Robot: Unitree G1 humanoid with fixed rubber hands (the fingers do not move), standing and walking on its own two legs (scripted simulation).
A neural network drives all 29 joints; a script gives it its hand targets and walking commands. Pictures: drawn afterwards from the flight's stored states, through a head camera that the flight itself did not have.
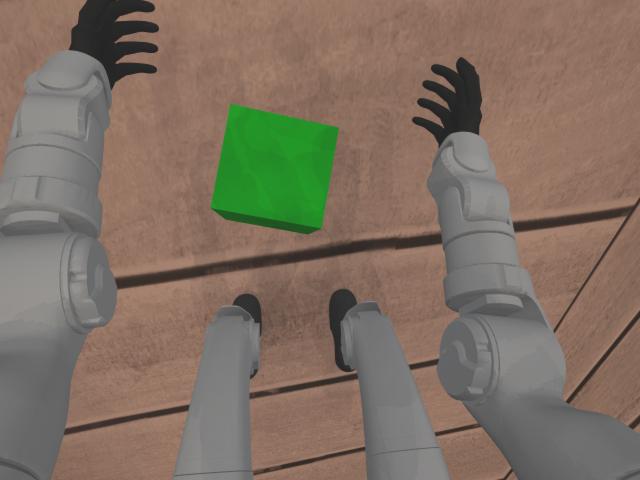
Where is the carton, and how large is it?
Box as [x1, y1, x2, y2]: [211, 104, 338, 233]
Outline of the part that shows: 230,104 211,208 224,218 236,221 303,233 309,233 320,228 338,128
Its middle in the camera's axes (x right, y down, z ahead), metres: -0.10 -0.13 +0.85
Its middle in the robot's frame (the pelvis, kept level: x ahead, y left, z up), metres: +0.50 +0.02 -0.52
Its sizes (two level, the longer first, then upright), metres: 0.210 0.200 0.250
